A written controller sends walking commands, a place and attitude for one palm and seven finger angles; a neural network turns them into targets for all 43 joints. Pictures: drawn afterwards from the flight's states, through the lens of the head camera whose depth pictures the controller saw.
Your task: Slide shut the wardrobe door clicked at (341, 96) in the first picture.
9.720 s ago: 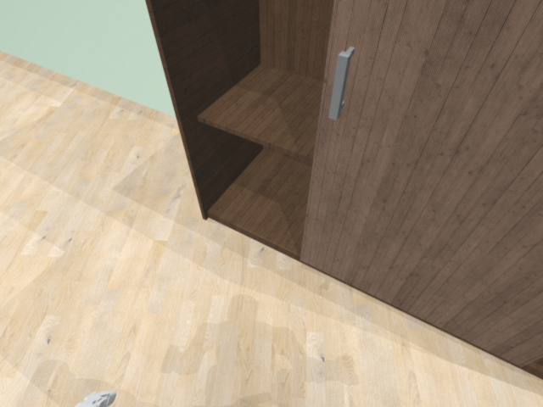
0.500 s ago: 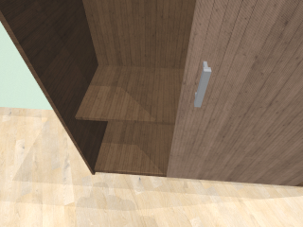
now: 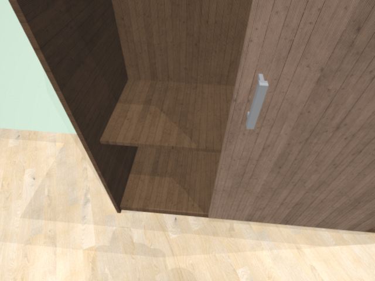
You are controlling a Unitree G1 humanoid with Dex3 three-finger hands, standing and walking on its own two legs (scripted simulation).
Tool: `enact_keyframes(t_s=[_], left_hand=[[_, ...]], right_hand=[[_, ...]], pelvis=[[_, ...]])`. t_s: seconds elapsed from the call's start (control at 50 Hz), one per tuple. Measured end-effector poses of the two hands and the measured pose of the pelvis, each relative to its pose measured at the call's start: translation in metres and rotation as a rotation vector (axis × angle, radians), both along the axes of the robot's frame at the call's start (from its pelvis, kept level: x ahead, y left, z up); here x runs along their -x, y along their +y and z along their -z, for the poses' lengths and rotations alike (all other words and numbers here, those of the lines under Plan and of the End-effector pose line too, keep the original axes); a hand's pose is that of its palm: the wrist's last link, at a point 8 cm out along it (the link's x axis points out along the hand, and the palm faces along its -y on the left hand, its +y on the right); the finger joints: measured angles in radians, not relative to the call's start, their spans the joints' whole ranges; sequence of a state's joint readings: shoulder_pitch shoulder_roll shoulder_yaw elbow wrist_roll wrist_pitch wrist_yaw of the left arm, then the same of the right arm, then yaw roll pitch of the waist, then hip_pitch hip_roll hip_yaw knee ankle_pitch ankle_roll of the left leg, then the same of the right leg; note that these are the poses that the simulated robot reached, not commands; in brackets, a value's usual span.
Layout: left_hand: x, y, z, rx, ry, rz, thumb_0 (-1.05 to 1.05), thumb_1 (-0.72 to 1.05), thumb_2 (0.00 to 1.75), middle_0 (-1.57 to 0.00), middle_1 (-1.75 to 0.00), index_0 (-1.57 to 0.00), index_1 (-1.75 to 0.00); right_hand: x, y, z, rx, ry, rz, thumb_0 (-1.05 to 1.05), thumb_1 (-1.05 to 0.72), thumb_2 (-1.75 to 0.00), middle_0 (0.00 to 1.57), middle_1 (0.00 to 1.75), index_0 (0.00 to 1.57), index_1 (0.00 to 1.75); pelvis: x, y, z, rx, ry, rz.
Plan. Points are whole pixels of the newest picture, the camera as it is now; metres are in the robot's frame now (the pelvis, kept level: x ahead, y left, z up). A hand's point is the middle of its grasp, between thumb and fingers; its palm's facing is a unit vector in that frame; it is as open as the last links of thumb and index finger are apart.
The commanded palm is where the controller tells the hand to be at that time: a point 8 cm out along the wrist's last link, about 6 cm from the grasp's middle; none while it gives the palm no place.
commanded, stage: come to a stop and stand still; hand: right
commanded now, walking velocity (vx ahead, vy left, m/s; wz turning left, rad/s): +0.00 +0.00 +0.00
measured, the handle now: (255, 102) +0.53 -0.13 +0.10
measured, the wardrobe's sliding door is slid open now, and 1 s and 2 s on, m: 0.49 0.49 0.49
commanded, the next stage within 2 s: look again from close up in 0.62 s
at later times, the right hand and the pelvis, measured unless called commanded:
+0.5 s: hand out of the picture +0.02 -0.18 -0.18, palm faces +0.01 +0.98 -0.18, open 7.4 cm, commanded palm none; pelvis +0.01 -0.01 +0.00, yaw +1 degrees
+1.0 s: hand out of the picture +0.02 -0.17 -0.18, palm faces +0.01 +0.99 -0.16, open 7.4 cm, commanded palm none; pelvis +0.03 -0.01 +0.00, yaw +1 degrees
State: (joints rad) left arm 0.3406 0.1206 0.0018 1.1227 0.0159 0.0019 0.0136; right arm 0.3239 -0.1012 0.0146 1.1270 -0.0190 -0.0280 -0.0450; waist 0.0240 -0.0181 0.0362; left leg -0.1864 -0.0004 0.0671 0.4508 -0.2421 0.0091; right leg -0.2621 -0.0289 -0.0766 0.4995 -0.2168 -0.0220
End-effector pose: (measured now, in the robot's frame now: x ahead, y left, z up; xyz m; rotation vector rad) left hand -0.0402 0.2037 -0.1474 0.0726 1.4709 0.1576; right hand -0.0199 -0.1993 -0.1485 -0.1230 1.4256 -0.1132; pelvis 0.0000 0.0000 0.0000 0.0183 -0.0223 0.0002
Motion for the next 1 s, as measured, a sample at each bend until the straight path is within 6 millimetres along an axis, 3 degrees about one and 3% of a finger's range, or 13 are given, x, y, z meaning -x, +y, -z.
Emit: enact_keyframes(t_s=[0.26, 0.52, 1.0], left_hand=[[-0.033, -0.004, 0.006, -0.006, -0.091, 0.041, 0.01, 0.92, 0.89, -0.2, -0.3, -0.2, -0.3], [-0.058, 0.008, -0.004, -0.055, -0.118, 0.052, 0.01, 0.92, 0.89, -0.2, -0.3, -0.2, -0.3], [-0.063, 0.005, -0.005, -0.05, -0.062, 0.045, 0.01, 0.93, 0.89, -0.2, -0.3, -0.2, -0.3]], right_hand=[[-0.027, -0.028, -0.003, 0.047, -0.082, -0.003, 0.01, -0.91, -0.9, 0.2, 0.3, 0.2, 0.3], [-0.034, -0.028, 0.0, 0.024, -0.057, -0.005, 0.01, -0.91, -0.9, 0.2, 0.3, 0.2, 0.3], [-0.036, -0.021, 0.001, 0.01, 0.0, 0.006, 0.01, -0.91, -0.9, 0.2, 0.3, 0.2, 0.3]], pelvis=[[-0.005, -0.009, 0.004, 0.016, 0.004, -0.001], [-0.015, -0.011, 0.001, 0.018, 0.007, -0.011], [-0.032, -0.009, -0.001, 0.02, 0.014, -0.013]])
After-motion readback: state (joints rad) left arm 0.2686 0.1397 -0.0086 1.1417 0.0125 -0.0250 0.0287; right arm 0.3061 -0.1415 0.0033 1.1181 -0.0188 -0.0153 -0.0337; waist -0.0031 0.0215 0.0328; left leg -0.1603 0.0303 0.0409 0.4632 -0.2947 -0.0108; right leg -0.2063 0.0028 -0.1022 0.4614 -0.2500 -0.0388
